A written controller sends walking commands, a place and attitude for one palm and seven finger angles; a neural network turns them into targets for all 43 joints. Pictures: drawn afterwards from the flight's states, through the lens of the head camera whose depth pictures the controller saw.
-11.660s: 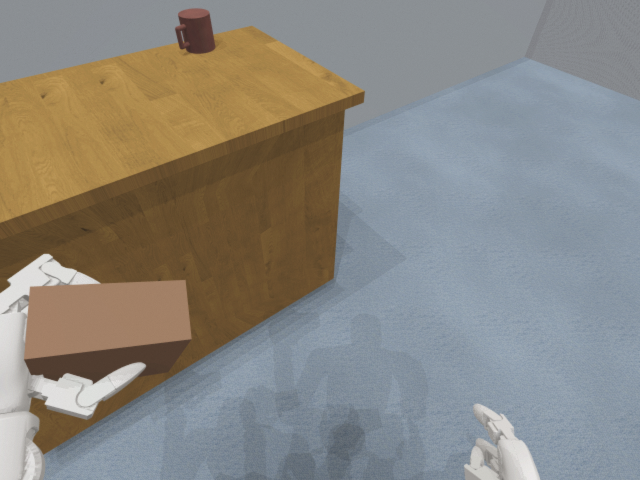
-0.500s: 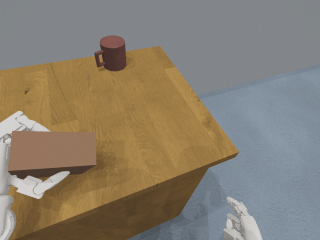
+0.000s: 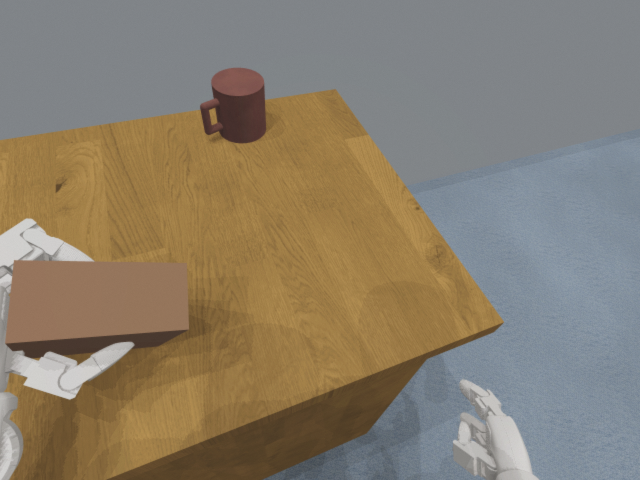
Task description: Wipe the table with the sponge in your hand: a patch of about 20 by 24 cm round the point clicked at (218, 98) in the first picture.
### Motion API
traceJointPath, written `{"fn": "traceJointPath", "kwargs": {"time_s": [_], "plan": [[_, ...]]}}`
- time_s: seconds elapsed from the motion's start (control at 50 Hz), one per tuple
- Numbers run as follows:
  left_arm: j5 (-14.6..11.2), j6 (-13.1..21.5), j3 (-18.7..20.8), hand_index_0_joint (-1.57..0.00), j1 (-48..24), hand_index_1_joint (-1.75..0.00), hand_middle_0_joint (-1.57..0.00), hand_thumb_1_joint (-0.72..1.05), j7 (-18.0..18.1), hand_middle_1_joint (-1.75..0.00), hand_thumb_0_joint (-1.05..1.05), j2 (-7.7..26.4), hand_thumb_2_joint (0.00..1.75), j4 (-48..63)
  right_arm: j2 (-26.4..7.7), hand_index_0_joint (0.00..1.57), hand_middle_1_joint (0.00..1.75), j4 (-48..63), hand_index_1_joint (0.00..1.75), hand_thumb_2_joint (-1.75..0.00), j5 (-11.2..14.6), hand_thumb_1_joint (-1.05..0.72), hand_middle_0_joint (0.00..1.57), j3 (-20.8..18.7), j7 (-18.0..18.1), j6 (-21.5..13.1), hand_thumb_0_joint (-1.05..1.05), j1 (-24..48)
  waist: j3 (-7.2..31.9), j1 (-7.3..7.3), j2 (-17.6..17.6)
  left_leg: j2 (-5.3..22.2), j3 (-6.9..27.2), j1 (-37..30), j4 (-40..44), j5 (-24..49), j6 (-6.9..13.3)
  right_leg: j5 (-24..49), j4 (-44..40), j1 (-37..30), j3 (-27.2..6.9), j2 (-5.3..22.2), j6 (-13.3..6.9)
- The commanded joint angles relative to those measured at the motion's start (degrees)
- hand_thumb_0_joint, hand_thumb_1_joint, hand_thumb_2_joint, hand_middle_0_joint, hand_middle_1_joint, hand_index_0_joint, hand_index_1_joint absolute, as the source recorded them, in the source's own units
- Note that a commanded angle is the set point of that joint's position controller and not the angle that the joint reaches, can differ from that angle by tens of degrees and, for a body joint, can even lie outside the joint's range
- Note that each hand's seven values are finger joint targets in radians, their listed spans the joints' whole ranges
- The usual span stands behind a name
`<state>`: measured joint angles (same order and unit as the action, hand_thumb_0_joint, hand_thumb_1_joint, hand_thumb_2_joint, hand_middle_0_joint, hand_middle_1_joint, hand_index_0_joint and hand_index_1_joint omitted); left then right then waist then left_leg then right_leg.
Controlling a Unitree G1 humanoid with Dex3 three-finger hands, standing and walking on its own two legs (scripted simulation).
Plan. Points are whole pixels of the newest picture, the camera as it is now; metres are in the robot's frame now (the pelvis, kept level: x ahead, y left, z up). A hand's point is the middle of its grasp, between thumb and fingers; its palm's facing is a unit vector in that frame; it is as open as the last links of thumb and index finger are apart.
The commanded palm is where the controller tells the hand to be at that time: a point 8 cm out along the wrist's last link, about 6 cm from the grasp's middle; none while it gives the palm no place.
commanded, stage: look again from close up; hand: left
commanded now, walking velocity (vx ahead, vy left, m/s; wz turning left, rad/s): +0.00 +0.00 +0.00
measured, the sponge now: (125, 311) +0.23 +0.21 +0.14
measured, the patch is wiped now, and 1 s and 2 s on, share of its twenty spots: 0.00 0.00 0.00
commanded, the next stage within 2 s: shuffle to correct the standing spot in 0.34 s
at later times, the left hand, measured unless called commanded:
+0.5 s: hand (80, 326) +0.21 +0.23 +0.16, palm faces +0.38 -0.85 -0.37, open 9.9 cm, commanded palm +0.15 +0.27 +0.18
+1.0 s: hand (135, 334) +0.20 +0.19 +0.16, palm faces +0.35 -0.86 -0.38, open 9.9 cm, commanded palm +0.15 +0.22 +0.18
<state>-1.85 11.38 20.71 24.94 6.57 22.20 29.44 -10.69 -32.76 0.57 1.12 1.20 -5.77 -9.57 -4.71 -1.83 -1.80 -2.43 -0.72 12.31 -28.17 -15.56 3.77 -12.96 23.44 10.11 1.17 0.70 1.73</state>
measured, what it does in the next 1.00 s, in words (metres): shifts its weight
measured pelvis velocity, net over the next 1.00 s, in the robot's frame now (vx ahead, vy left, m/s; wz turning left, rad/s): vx -0.02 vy -0.05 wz -0.01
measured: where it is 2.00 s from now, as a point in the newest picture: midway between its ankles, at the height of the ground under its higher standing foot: outside the picture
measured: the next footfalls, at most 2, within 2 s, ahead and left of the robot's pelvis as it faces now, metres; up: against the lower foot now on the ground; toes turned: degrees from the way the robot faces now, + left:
none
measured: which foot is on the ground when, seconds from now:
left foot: down 0.00-1.00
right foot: down 0.00-1.00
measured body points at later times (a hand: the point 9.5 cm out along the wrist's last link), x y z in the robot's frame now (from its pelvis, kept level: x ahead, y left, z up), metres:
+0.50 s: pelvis -0.01 -0.01 +0.00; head +0.01 +0.00 +0.45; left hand +0.18 +0.28 +0.18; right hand +0.17 -0.24 -0.07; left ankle -0.01 +0.07 -0.74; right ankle -0.01 -0.14 -0.74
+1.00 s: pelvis -0.02 -0.05 +0.00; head +0.02 -0.04 +0.45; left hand +0.18 +0.23 +0.18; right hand +0.16 -0.28 -0.08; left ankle -0.01 +0.07 -0.74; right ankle -0.01 -0.14 -0.74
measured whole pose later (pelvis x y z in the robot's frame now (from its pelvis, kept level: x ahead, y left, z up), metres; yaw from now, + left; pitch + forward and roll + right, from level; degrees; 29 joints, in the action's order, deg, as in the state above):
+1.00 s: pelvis -0.02 -0.05 +0.00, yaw -1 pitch -1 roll -2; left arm -4.0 8.7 20.1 26.1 6.5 21.6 29.8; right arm -10.7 -32.4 1.2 -0.1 1.4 -3.5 -10.5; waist -4.2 -1.3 -0.4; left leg 2.3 0.6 14.3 -30.0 -15.3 -0.6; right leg -12.1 24.5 12.0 2.4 -4.0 -2.8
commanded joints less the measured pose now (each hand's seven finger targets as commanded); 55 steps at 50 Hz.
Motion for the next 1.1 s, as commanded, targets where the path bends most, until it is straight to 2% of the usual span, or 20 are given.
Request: {"fn": "traceJointPath", "kwargs": {"time_s": [0.0, 0.04, 0.12, 0.14, 0.22, 0.24, 0.32, 0.34, 0.42, 0.44, 0.52, 0.58, 0.66, 0.72, 0.74, 0.82, 0.84, 0.92, 0.94, 1.08], "plan": [[-0.61, 3.14, 5.79, -1.2, -2.59, -1.6, -1.2, 0.1, 0.9, -1.6, 0.0, 8.68, 1.3, 11.6, -8.1, 0.2, 0.3, 8.2, 0.3, -0.9, 0.3, -0.9, 0.2, -3.51, 0.99, -2.58, 0.0, 3.19, 12.5, 0.49, 5.7, 7.51, 5.46, -2.68, 4.83, 20.73, -3.93, 14.76, -0.33, -6.11, -1.49, 3.14, -3.01], [-0.69, 2.89, 4.51, -1.2, -1.66, -1.6, -1.2, 0.1, 0.84, -1.6, 0.0, 7.03, 1.3, 9.44, -7.84, 0.2, 0.3, 7.97, 0.3, -0.9, 0.26, -0.9, 0.2, -3.12, 1.2, -2.36, 0.0, 3.35, 11.66, 0.51, 4.85, 7.4, 5.3, -2.05, 5.54, 17.04, -3.48, 12.89, -1.27, -5.35, -1.4, 3.1, -2.82], [-0.47, 2.69, 5.67, -1.2, -3.04, -1.6, -1.2, 0.1, 1.28, -1.6, 0.0, 8.5, 1.3, 9.18, -7.88, 0.2, 0.3, 7.72, 0.3, -0.9, 0.51, -0.9, 0.2, -3.31, 1.57, -2.77, 0.0, 4.41, 10.11, 0.59, 5.03, 6.79, 5.12, -1.05, 6.66, 11.78, -2.87, 11.55, -2.23, -4.85, -3.15, 3.35, -2.99], [-0.58, 2.91, 4.01, -1.2, -3.33, -1.6, -1.2, 0.1, 1.05, -1.6, 0.0, 6.73, 1.3, 8.85, -7.99, 0.2, 0.3, 7.61, 0.3, -0.9, 0.23, -0.9, 0.2, -3.19, 1.62, -2.44, 0.0, 3.46, 10.26, 0.64, 5.04, 6.83, 5.37, -0.23, 6.69, 10.8, -2.59, 11.04, -2.43, -5.53, -2.45, 3.54, -3.09], [-0.38, 2.87, 5.27, -1.2, -3.47, -1.6, -1.2, 0.1, 1.35, -1.6, 0.0, 8.29, 1.3, 9.58, -8.02, 0.2, 0.3, 7.64, 0.3, -0.9, 0.49, -0.9, 0.2, -3.43, 1.75, -2.77, 0.0, 4.38, 10.1, 0.66, 5.4, 6.49, 5.45, -0.42, 7.03, 9.68, -2.41, 10.38, -2.83, -5.29, -3.72, 3.57, -3.31], [-0.54, 3.0, 3.78, -1.2, -3.64, -1.6, -1.2, 0.1, 1.14, -1.6, 0.0, 6.69, 1.3, 8.59, -7.95, 0.2, 0.3, 7.61, 0.3, -0.9, 0.33, -0.9, 0.2, -3.24, 1.75, -2.51, 0.0, 3.61, 9.33, 0.7, 5.29, 6.7, 5.7, 0.16, 7.45, 8.9, -2.32, 9.47, -2.98, -5.07, -2.83, 3.59, -3.29], [-0.43, 2.89, 5.68, -1.2, -2.87, -1.6, -1.2, 0.1, 1.41, -1.6, 0.0, 8.65, 1.3, 9.04, -7.94, 0.2, 0.3, 7.7, 0.3, -0.9, 0.53, -0.9, 0.2, -3.48, 1.88, -2.81, 0.0, 4.29, 9.42, 0.6, 4.95, 6.61, 5.58, -0.31, 7.56, 8.8, -2.16, 9.57, -3.08, -4.97, -3.74, 3.51, -3.24], [-0.58, 3.03, 4.41, -1.2, -2.65, -1.6, -1.2, 0.1, 1.17, -1.6, 0.0, 7.09, 1.3, 8.07, -7.86, 0.2, 0.3, 7.55, 0.3, -0.9, 0.28, -0.9, 0.2, -3.29, 1.89, -2.48, 0.0, 3.43, 9.47, 0.6, 4.07, 6.9, 5.82, 0.17, 7.59, 8.3, -2.01, 9.05, -3.29, -5.21, -2.95, 3.66, -3.22], [-0.47, 2.89, 5.31, -1.2, -3.44, -1.6, -1.2, 0.1, 1.43, -1.6, 0.0, 8.23, 1.3, 8.92, -7.96, 0.2, 0.3, 7.57, 0.3, -0.9, 0.53, -0.9, 0.2, -3.5, 1.9, -2.76, 0.0, 4.09, 9.18, 0.74, 4.75, 6.61, 5.61, -0.05, 7.63, 7.96, -2.03, 9.05, -3.54, -4.88, -3.94, 3.57, -3.31], [-0.69, 2.97, 4.19, -1.2, -3.64, -1.6, -1.2, 0.1, 1.19, -1.6, 0.0, 6.95, 1.3, 7.93, -7.96, 0.2, 0.3, 7.47, 0.3, -0.9, 0.32, -0.9, 0.2, -3.32, 1.94, -2.47, 0.0, 3.31, 8.92, 0.76, 3.77, 7.14, 6.08, -0.01, 8.19, 7.78, -2.1, 8.27, -3.44, -4.64, -2.85, 3.35, -3.26], [-0.74, 2.7, 5.29, -1.2, -5.25, -1.6, -1.2, 0.1, 1.17, -1.6, 0.0, 8.37, 1.3, 9.74, -7.73, 0.2, 0.3, 7.87, 0.3, -0.9, 0.52, -0.9, 0.2, -3.56, 1.76, -2.28, 0.0, 4.32, 9.24, 0.89, 6.42, 8.5, 6.87, -1.43, 9.51, 11.87, -2.74, 9.0, -1.46, -4.37, -2.08, 1.9, -2.68], [-0.98, 2.52, 4.47, -1.2, -5.84, -1.6, -1.2, 0.1, 0.87, -1.6, 0.0, 7.78, 1.3, 10.14, -7.71, 0.2, 0.3, 8.43, 0.3, -0.9, 0.47, -0.9, 0.2, -3.95, 1.36, -1.84, 0.0, 3.45, 9.14, 0.79, 6.04, 10.0, 7.58, -1.33, 9.37, 12.46, -2.89, 7.99, -1.1, -4.13, -1.34, 1.83, -2.57], [-1.18, 2.32, 4.76, -1.2, -5.93, -1.6, -1.2, 0.1, 0.8, -1.6, 0.0, 8.04, 1.3, 11.37, -7.6, 0.2, 0.3, 8.91, 0.3, -0.9, 0.52, -0.9, 0.2, -4.06, 0.89, -1.41, 0.0, 3.46, 8.84, 0.88, 7.94, 10.94, 7.89, -0.27, 9.39, 9.6, -2.37, 6.36, -1.16, -3.75, -1.29, 1.48, -2.52], [-1.39, 1.98, 5.88, -1.2, -3.79, -1.6, -1.2, 0.1, 0.9, -1.6, 0.0, 8.76, 1.3, 11.63, -7.34, 0.2, 0.3, 9.14, 0.3, -0.9, 0.73, -0.9, 0.2, -3.97, 0.6, -1.41, 0.0, 4.06, 9.59, 0.9, 7.25, 10.9, 7.47, -0.75, 8.45, 9.16, -2.08, 6.63, -1.42, -3.41, -1.54, 1.28, -2.57], [-1.61, 1.91, 4.79, -1.2, -3.45, -1.6, -1.2, 0.1, 0.73, -1.6, 0.0, 7.4, 1.3, 11.01, -7.22, 0.2, 0.3, 9.08, 0.3, -0.9, 0.54, -0.9, 0.2, -3.88, 0.58, -1.01, 0.0, 3.34, 9.79, 0.96, 7.15, 11.08, 7.4, -0.37, 7.68, 9.35, -1.87, 6.91, -1.67, -3.55, -1.26, 1.54, -2.64], [-1.96, 1.47, 6.57, -1.2, -2.12, -1.6, -1.2, 0.1, 0.88, -1.6, 0.0, 9.25, 1.3, 12.33, -7.16, 0.2, 0.3, 9.21, 0.3, -0.9, 0.83, -0.9, 0.2, -4.13, 0.53, -1.02, 0.0, 3.83, 10.68, 1.02, 6.75, 11.0, 6.43, -1.55, 5.39, 10.4, -1.7, 8.57, -1.92, -2.57, -2.47, 1.8, -2.93], [-2.27, 1.34, 4.81, -1.2, -2.54, -1.6, -1.2, 0.1, 0.6, -1.6, 0.0, 7.42, 1.3, 12.16, -7.24, 0.2, 0.3, 9.17, 0.3, -0.9, 0.63, -0.9, 0.2, -4.08, 0.58, -0.67, 0.0, 3.17, 10.48, 1.23, 6.75, 11.04, 6.47, -0.81, 4.72, 9.99, -1.64, 8.54, -1.92, -2.55, -2.43, 2.06, -3.16], [-2.65, 0.68, 6.33, -1.2, -2.19, -1.6, -1.2, 0.1, 0.79, -1.6, 0.0, 9.17, 1.3, 13.01, -7.38, 0.2, 0.3, 9.05, 0.3, -0.9, 0.89, -0.9, 0.2, -4.4, 0.82, -0.68, 0.0, 3.88, 10.23, 1.29, 6.53, 10.46, 5.69, -0.86, 3.17, 7.25, -1.6, 7.85, -2.22, -0.74, -4.68, 2.54, -3.77], [-2.81, 0.56, 5.3, -1.2, -1.81, -1.6, -1.2, 0.1, 0.69, -1.6, 0.0, 7.97, 1.3, 12.12, -7.34, 0.2, 0.3, 8.9, 0.3, -0.9, 0.61, -0.9, 0.2, -4.22, 0.92, -0.29, 0.0, 3.17, 10.14, 1.34, 5.73, 10.49, 5.52, 0.16, 2.32, 6.39, -1.42, 7.32, -2.43, -1.09, -4.36, 2.93, -3.85], [-3.85, -0.8, 6.41, -1.2, -1.22, -1.6, -1.2, 0.1, 1.13, -1.6, 0.0, 9.55, 1.3, 13.48, -7.51, 0.2, 0.3, 8.59, 0.3, -0.9, 0.86, -0.9, 0.2, -4.75, 1.29, 0.29, 0.0, 2.63, 9.83, 1.91, 0.35, 7.56, 2.7, 1.23, -4.48, 2.67, -2.18, 5.81, -4.35, 1.7, -8.75, 6.75, -6.32]]}}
